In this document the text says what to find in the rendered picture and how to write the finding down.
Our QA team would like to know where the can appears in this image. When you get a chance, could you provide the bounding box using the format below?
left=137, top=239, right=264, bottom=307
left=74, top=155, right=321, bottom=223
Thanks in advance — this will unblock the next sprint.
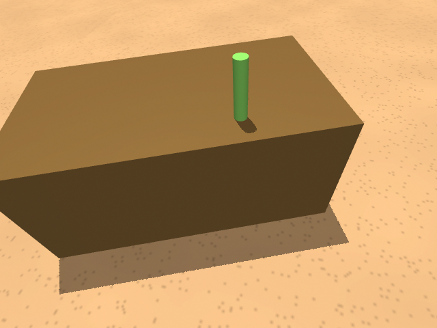
left=232, top=53, right=249, bottom=122

